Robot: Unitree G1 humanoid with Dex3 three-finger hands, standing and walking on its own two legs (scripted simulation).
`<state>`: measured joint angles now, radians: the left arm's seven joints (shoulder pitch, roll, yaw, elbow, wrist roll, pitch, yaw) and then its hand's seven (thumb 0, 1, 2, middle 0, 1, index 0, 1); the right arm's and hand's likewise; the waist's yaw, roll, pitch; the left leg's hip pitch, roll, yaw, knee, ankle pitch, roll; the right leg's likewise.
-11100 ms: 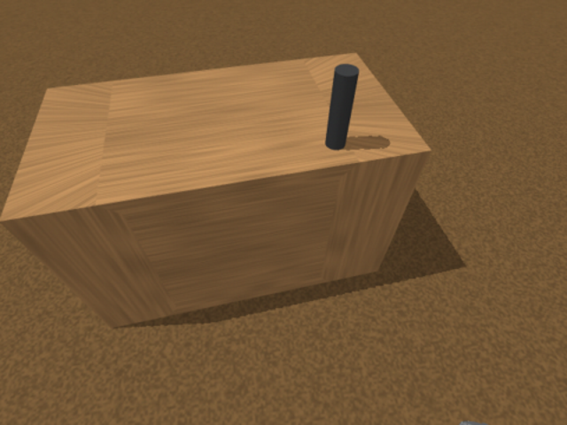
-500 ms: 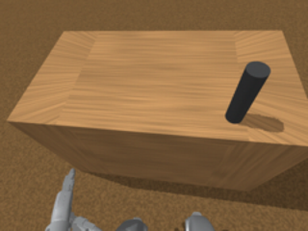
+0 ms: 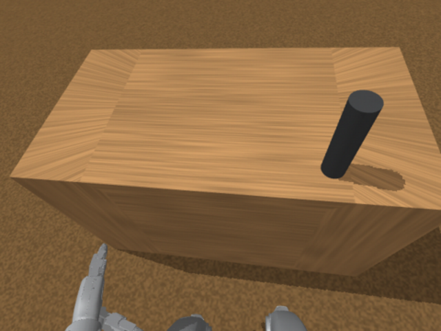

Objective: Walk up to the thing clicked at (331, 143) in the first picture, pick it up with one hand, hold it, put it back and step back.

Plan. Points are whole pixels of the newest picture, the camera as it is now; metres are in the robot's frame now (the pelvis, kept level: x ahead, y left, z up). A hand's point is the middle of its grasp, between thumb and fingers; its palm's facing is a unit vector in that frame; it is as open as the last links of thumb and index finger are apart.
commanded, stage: approach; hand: right
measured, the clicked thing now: (346, 140) +0.46 -0.21 +0.03
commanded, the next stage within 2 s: close in in 0.20 s
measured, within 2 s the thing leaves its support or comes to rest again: neither
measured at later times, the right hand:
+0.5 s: hand (368, 164) +0.44 -0.26 -0.02, palm faces +0.20 +0.98 +0.07, open 17.7 cm
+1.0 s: hand (345, 162) +0.44 -0.22 -0.02, palm faces +0.20 +0.98 +0.03, open 17.5 cm
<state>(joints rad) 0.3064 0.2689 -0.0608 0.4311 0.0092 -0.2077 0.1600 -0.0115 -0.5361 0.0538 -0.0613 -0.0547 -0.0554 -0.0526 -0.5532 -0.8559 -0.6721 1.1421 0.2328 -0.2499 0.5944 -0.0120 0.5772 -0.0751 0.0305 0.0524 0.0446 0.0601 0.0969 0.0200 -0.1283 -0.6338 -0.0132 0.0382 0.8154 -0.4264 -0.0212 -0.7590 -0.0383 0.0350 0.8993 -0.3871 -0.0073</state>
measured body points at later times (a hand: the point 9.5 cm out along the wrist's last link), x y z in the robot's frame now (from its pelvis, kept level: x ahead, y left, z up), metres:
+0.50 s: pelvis -0.02 +0.00 -0.04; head +0.10 -0.06 +0.39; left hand +0.12 +0.28 -0.04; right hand +0.42 -0.32 -0.02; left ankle -0.02 +0.14 -0.69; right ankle +0.03 -0.11 -0.69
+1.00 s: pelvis -0.03 +0.01 -0.05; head +0.08 -0.04 +0.38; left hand +0.12 +0.27 -0.05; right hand +0.42 -0.27 -0.02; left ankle -0.02 +0.14 -0.69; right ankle +0.03 -0.11 -0.69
